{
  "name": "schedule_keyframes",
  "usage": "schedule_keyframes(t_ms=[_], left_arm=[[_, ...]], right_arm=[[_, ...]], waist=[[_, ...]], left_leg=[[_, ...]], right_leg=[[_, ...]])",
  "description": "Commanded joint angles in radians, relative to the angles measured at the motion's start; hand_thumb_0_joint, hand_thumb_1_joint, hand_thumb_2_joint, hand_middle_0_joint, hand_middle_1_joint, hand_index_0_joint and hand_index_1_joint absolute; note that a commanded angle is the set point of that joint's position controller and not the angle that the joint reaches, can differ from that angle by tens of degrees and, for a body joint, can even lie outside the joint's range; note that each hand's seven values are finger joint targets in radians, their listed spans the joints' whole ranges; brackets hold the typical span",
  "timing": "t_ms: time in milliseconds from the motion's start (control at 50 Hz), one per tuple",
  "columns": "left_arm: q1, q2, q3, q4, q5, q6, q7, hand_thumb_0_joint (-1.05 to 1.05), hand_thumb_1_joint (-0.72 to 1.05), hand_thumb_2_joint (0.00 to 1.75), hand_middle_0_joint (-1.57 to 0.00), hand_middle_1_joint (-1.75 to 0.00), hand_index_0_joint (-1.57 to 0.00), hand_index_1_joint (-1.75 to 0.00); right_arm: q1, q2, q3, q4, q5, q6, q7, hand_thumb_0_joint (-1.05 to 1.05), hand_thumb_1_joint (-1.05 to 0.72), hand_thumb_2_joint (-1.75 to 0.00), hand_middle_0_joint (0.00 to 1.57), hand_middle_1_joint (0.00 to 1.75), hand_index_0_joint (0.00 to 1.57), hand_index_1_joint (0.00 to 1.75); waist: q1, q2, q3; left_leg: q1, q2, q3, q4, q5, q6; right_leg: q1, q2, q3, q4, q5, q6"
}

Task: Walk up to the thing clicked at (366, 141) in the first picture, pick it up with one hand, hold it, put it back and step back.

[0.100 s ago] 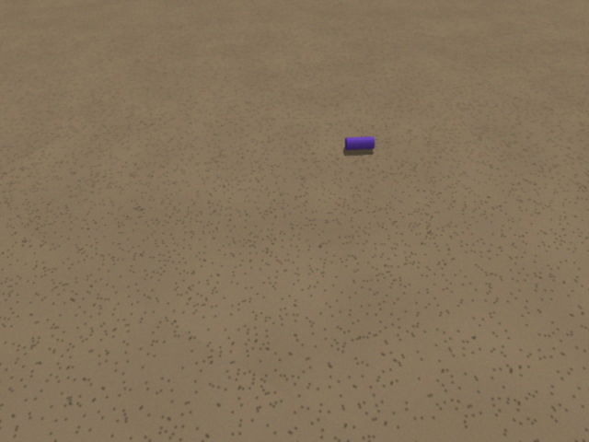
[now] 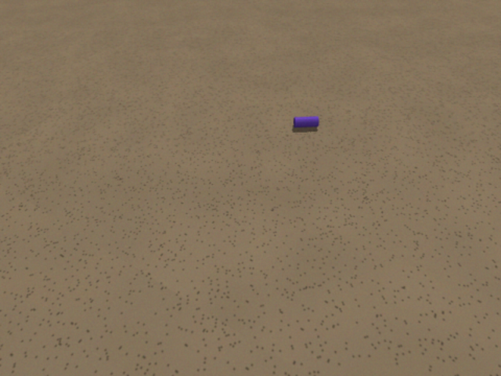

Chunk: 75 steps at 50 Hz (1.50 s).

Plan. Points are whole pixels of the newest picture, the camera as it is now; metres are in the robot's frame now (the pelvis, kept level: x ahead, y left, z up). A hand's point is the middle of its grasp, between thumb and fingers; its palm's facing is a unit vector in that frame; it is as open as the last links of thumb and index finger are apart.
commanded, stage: stand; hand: left
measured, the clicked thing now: (306, 121) +1.75 -0.33 -0.75
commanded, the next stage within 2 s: walk up in 1.02 s
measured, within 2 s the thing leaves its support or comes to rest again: neither
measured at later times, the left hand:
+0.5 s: hand out of the picture +0.08 +0.25 -0.16, palm faces -0.02 -0.94 -0.34, open 7.4 cm
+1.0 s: hand out of the picture +0.08 +0.25 -0.16, palm faces -0.02 -0.94 -0.34, open 7.4 cm
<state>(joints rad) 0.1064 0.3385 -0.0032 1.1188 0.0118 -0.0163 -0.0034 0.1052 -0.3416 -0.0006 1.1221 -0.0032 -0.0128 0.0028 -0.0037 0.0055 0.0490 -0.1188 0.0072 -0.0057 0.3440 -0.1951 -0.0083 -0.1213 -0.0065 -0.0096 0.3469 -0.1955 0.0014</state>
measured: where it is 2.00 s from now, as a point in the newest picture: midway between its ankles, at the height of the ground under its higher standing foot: (306, 338)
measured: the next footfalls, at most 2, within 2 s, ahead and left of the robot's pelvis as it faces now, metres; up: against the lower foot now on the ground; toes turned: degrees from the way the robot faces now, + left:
right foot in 1.34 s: +0.20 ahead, -0.23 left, +0.00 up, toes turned -7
left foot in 1.72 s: +0.39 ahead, -0.01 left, +0.00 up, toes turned +4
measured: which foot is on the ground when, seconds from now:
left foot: down 0.00-1.00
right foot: down 0.00-1.00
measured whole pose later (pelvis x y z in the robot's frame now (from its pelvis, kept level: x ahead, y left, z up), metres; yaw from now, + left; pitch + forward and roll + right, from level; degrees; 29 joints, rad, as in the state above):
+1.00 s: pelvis +0.01 +0.00 +0.00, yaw +0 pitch -2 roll +0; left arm 0.12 0.34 0.00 1.12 0.01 -0.01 0.00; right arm 0.12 -0.35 0.00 1.12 0.00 -0.01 0.00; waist 0.00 0.00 0.05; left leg -0.10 0.00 -0.01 0.32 -0.19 -0.01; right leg -0.10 -0.01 -0.02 0.32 -0.19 0.00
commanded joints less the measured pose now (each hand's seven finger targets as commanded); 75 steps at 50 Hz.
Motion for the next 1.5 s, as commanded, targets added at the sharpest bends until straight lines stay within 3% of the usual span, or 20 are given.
schedule_keyframes(t_ms=[0, 300, 680, 800, 980, 1000, 1020, 1040, 1060, 1100, 1140, 1200, 1260, 1300, 1320, 1340, 1360, 1380, 1420, 1480], left_arm=[[-0.043, 0.215, 0.039, -0.059, -0.007, -0.019, 0.013, 0.0, 0.9, 0.9, -0.2, -0.3, -0.2, -0.3], [-0.034, 0.216, 0.042, -0.059, -0.005, -0.019, 0.016, 0.0, 0.9, 0.9, -0.2, -0.3, -0.2, -0.3], [-0.031, 0.22, 0.044, -0.056, -0.004, -0.015, 0.012, 0.0, 0.9, 0.9, -0.2, -0.3, -0.2, -0.3], [-0.018, 0.218, 0.042, -0.055, -0.004, -0.019, 0.013, 0.0, 0.9, 0.9, -0.2, -0.3, -0.2, -0.3], [-0.019, 0.213, 0.039, -0.054, -0.005, -0.015, 0.014, 0.0, 0.9, 0.9, -0.2, -0.3, -0.2, -0.3], [-0.001, 0.34, 0.134, -0.136, 0.031, -0.018, -0.032, 0.0, 0.9, 0.9, -0.2, -0.3, -0.2, -0.3], [-0.071, 0.318, 0.131, -0.152, 0.04, -0.011, -0.051, 0.0, 0.9, 0.9, -0.2, -0.3, -0.2, -0.3], [-0.144, 0.271, 0.129, -0.194, 0.046, -0.005, -0.069, 0.0, 0.9, 0.9, -0.2, -0.3, -0.2, -0.3], [-0.192, 0.261, 0.131, -0.233, 0.055, -0.002, -0.075, 0.0, 0.9, 0.9, -0.2, -0.3, -0.2, -0.3], [-0.147, 0.283, 0.138, -0.239, 0.04, -0.011, -0.09, 0.0, 0.9, 0.9, -0.2, -0.3, -0.2, -0.3], [-0.074, 0.284, 0.139, -0.234, 0.027, -0.01, -0.111, 0.0, 0.9, 0.9, -0.2, -0.3, -0.2, -0.3], [-0.097, 0.276, 0.146, -0.244, 0.03, -0.007, -0.133, 0.0, 0.9, 0.9, -0.2, -0.3, -0.2, -0.3], [-0.024, 0.272, 0.153, -0.222, 0.029, -0.011, -0.132, 0.0, 0.9, 0.9, -0.2, -0.3, -0.2, -0.3], [0.148, 0.291, 0.169, -0.168, 0.03, -0.021, -0.115, 0.0, 0.9, 0.9, -0.2, -0.3, -0.2, -0.3], [0.299, 0.345, 0.194, -0.132, 0.037, -0.032, -0.097, 0.0, 0.9, 0.9, -0.2, -0.3, -0.2, -0.3], [0.391, 0.47, 0.223, -0.139, 0.04, -0.04, -0.08, 0.0, 0.9, 0.9, -0.2, -0.3, -0.2, -0.3], [0.263, 0.496, 0.209, -0.194, 0.025, -0.04, -0.082, 0.0, 0.9, 0.9, -0.2, -0.3, -0.2, -0.3], [0.156, 0.473, 0.199, -0.233, 0.009, -0.041, -0.08, 0.0, 0.9, 0.9, -0.2, -0.3, -0.2, -0.3], [0.053, 0.399, 0.175, -0.265, 0.004, -0.046, -0.07, 0.0, 0.9, 0.9, -0.2, -0.3, -0.2, -0.3], [0.064, 0.353, 0.159, -0.274, 0.006, -0.054, -0.072, 0.0, 0.9, 0.9, -0.2, -0.3, -0.2, -0.3]], right_arm=[[-0.028, -0.208, -0.035, -0.056, -0.004, -0.022, -0.012, 0.0, -0.9, -0.9, 0.2, 0.3, 0.2, 0.3], [-0.039, -0.212, -0.037, -0.061, -0.002, -0.018, -0.014, 0.0, -0.9, -0.9, 0.2, 0.3, 0.2, 0.3], [-0.024, -0.211, -0.034, -0.056, -0.006, -0.018, -0.013, 0.0, -0.9, -0.9, 0.2, 0.3, 0.2, 0.3], [-0.023, -0.217, -0.035, -0.057, -0.004, -0.021, -0.013, 0.0, -0.9, -0.9, 0.2, 0.3, 0.2, 0.3], [-0.026, -0.216, -0.032, -0.056, -0.003, -0.02, -0.014, 0.0, -0.9, -0.9, 0.2, 0.3, 0.2, 0.3], [0.101, -0.343, -0.111, -0.101, -0.019, -0.05, -0.002, 0.0, -0.9, -0.9, 0.2, 0.3, 0.2, 0.3], [0.152, -0.373, -0.13, -0.075, -0.027, -0.06, 0.002, 0.0, -0.9, -0.9, 0.2, 0.3, 0.2, 0.3], [0.19, -0.403, -0.155, -0.082, -0.029, -0.068, 0.002, 0.0, -0.9, -0.9, 0.2, 0.3, 0.2, 0.3], [0.207, -0.426, -0.169, -0.104, -0.031, -0.078, 0.0, 0.0, -0.9, -0.9, 0.2, 0.3, 0.2, 0.3], [0.167, -0.392, -0.159, -0.138, -0.024, -0.1, -0.008, 0.0, -0.9, -0.9, 0.2, 0.3, 0.2, 0.3], [0.081, -0.378, -0.156, -0.182, -0.034, -0.101, -0.003, 0.0, -0.9, -0.9, 0.2, 0.3, 0.2, 0.3], [0.068, -0.383, -0.16, -0.209, -0.044, -0.104, 0.009, 0.0, -0.9, -0.9, 0.2, 0.3, 0.2, 0.3], [0.04, -0.382, -0.159, -0.217, -0.043, -0.1, 0.017, 0.0, -0.9, -0.9, 0.2, 0.3, 0.2, 0.3], [0.006, -0.354, -0.148, -0.225, -0.038, -0.086, 0.013, 0.0, -0.9, -0.9, 0.2, 0.3, 0.2, 0.3], [0.033, -0.294, -0.126, -0.228, -0.041, -0.082, 0.011, 0.0, -0.9, -0.9, 0.2, 0.3, 0.2, 0.3], [0.026, -0.192, -0.087, -0.281, -0.015, -0.089, 0.013, 0.0, -0.9, -0.9, 0.2, 0.3, 0.2, 0.3], [0.023, -0.294, -0.115, -0.279, -0.015, -0.084, 0.008, 0.0, -0.9, -0.9, 0.2, 0.3, 0.2, 0.3], [0.042, -0.346, -0.124, -0.248, -0.003, -0.084, 0.012, 0.0, -0.9, -0.9, 0.2, 0.3, 0.2, 0.3], [0.136, -0.35, -0.128, -0.199, 0.0, -0.081, 0.024, 0.0, -0.9, -0.9, 0.2, 0.3, 0.2, 0.3], [0.183, -0.319, -0.126, -0.197, -0.009, -0.075, 0.051, 0.0, -0.9, -0.9, 0.2, 0.3, 0.2, 0.3]], waist=[[0.002, -0.014, -0.079], [0.004, -0.012, -0.094], [0.005, -0.01, -0.054], [0.006, 0.004, -0.09], [0.006, 0.001, -0.075], [-0.018, -0.073, -0.184], [-0.054, -0.011, -0.101], [-0.09, 0.114, -0.022], [-0.106, 0.126, 0.043], [-0.047, 0.026, 0.018], [0.002, 0.1, 0.022], [-0.007, 0.162, 0.069], [0.032, 0.153, 0.031], [0.13, 0.039, -0.037], [0.203, -0.174, -0.109], [0.242, -0.533, -0.086], [0.168, -0.336, -0.031], [0.108, -0.174, 0.015], [0.027, -0.144, 0.038], [0.016, -0.164, 0.055]], left_leg=[[0.013, 0.118, -0.083, -0.049, 0.166, 0.027], [0.033, 0.122, -0.08, -0.043, 0.22, 0.029], [-0.003, 0.115, -0.09, -0.08, 0.101, 0.026], [0.035, 0.12, -0.085, -0.053, 0.204, 0.032], [0.024, 0.121, -0.089, -0.062, 0.2, 0.026], [0.088, 0.126, -0.133, 0.011, -0.318, 0.116], [0.124, 0.182, -0.223, -0.04, -0.496, 0.15], [0.189, 0.299, -0.383, -0.138, -0.593, 0.215], [0.19, 0.423, -0.504, -0.188, -0.567, 0.278], [0.164, 0.396, -0.464, -0.186, -0.503, 0.255], [0.111, 0.334, -0.318, -0.197, -0.458, 0.233], [-0.078, 0.272, -0.18, -0.196, -0.407, 0.206], [-0.161, 0.218, -0.069, -0.1, -0.319, 0.168], [-0.284, 0.174, 0.017, 0.165, -0.2, 0.132], [-0.412, 0.092, 0.093, 0.517, -0.15, 0.105], [-0.676, -0.077, 0.092, 0.823, -0.42, 0.056], [-0.617, -0.018, -0.066, 0.907, -0.373, 0.051], [-0.598, 0.041, -0.102, 0.905, -0.273, 0.053], [-0.506, 0.103, -0.058, 0.794, -0.181, 0.052], [-0.419, 0.104, 0.0, 0.642, -0.146, 0.03]], right_leg=[[0.02, -0.122, 0.091, -0.046, 0.16, -0.032], [0.047, -0.127, 0.084, -0.052, 0.227, -0.029], [0.021, -0.119, 0.087, -0.079, 0.08, -0.026], [0.046, -0.131, 0.087, -0.065, 0.206, -0.027], [0.042, -0.126, 0.08, -0.065, 0.182, -0.024], [-0.024, -0.068, 0.067, 0.058, -0.317, -0.06], [-0.239, -0.053, 0.051, 0.176, -0.421, -0.057], [-0.461, -0.023, -0.002, 0.389, -0.309, -0.034], [-0.622, -0.072, 0.095, 0.535, -0.296, -0.031], [-0.616, -0.122, 0.198, 0.614, -0.225, -0.038], [-0.548, -0.134, 0.132, 0.53, -0.212, -0.017], [-0.359, -0.118, 0.059, 0.384, -0.182, -0.001], [-0.151, -0.074, -0.038, 0.287, -0.096, 0.001], [0.12, -0.021, -0.106, 0.218, -0.043, -0.006], [0.317, -0.001, -0.081, 0.165, -0.155, -0.024], [0.315, -0.278, 0.469, -0.136, -0.587, -0.107], [0.116, -0.408, 0.737, -0.274, -0.789, -0.222], [0.057, -0.394, 0.638, -0.238, -0.73, -0.231], [-0.044, -0.297, 0.418, -0.18, -0.583, -0.192], [-0.136, -0.241, 0.243, -0.187, -0.422, -0.21]])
